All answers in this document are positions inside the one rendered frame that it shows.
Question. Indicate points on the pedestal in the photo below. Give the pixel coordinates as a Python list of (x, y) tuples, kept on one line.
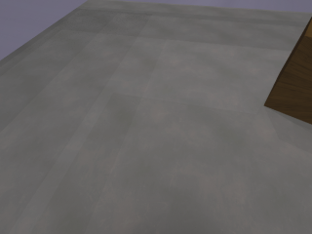
[(292, 91)]

